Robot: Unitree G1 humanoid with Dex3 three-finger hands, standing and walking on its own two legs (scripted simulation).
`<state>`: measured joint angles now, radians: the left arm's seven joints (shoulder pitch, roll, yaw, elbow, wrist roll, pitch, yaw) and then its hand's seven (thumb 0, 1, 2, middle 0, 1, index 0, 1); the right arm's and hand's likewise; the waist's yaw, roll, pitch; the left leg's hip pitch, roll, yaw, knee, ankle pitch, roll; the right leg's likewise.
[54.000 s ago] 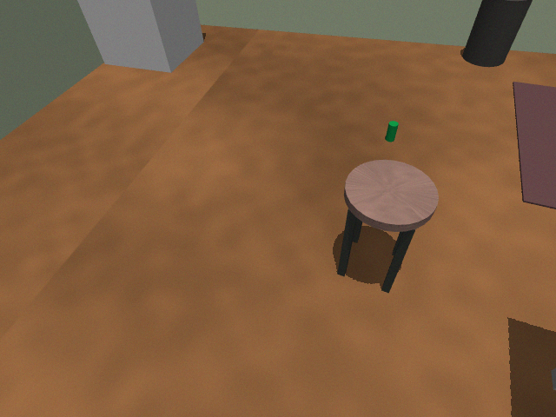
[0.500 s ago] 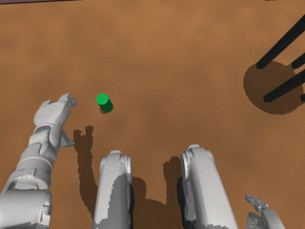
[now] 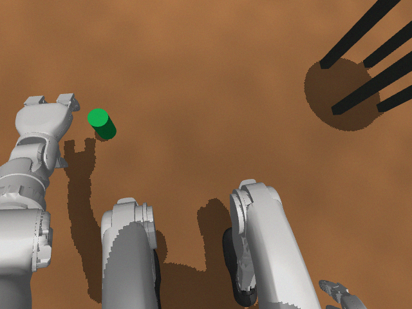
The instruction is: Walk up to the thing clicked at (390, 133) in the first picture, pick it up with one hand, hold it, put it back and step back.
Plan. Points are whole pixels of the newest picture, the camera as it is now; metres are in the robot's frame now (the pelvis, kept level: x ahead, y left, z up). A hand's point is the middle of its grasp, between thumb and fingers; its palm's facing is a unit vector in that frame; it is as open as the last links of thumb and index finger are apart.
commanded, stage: rise first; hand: left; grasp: from above
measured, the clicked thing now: (103, 124) +0.56 +0.22 -0.32
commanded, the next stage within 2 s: none
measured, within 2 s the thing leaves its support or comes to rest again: neither
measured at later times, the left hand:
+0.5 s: hand (69, 130) +0.49 +0.26 -0.18, palm faces -0.45 -0.04 -0.89, open 13.3 cm
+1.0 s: hand (73, 127) +0.51 +0.26 -0.19, palm faces -0.44 -0.04 -0.90, open 13.8 cm
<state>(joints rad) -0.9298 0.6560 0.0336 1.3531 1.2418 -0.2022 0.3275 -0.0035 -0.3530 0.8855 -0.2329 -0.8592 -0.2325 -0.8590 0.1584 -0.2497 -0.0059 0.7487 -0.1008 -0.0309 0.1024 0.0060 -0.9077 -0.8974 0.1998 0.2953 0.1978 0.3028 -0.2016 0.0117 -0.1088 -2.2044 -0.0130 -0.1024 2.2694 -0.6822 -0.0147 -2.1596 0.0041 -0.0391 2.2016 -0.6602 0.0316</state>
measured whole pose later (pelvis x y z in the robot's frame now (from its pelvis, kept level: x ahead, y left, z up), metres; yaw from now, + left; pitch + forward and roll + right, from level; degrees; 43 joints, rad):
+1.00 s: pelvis +0.00 +0.00 -0.03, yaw -3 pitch +35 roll -8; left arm -1.08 0.76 0.04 1.49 1.25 -0.17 0.35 0.00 -0.47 0.96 -0.11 -1.04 -0.12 -1.02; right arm 0.18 -0.28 0.10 0.71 -0.13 -0.02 0.13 0.00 -0.91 -0.90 0.20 0.30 0.20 0.30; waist -0.28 0.00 -0.04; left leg -2.31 -0.01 -0.14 2.39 -0.70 -0.02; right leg -2.25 0.02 -0.07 2.29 -0.65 0.04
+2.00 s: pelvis +0.00 +0.01 -0.04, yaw -4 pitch +35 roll -10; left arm -1.11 0.83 0.03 1.49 1.25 -0.16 0.32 0.00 -0.50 0.98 -0.09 -1.05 -0.10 -1.04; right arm 0.20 -0.28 0.15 0.67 -0.12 -0.01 0.14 0.00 -0.91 -0.89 0.20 0.30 0.20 0.30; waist -0.32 -0.01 -0.02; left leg -2.33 -0.01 -0.15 2.40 -0.69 -0.01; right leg -2.26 0.02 -0.08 2.29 -0.65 0.05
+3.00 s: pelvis +0.00 +0.00 -0.04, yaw -5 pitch +35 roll -10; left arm -1.22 0.85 0.03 1.53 1.21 -0.03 0.25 0.00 -0.44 0.99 -0.12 -1.13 -0.14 -1.11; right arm 0.25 -0.29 0.23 0.61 -0.11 0.05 0.11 0.00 -0.91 -0.89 0.20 0.30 0.20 0.30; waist -0.40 0.01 0.03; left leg -2.34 0.01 -0.16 2.40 -0.69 -0.01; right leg -2.28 0.04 -0.09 2.28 -0.63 0.05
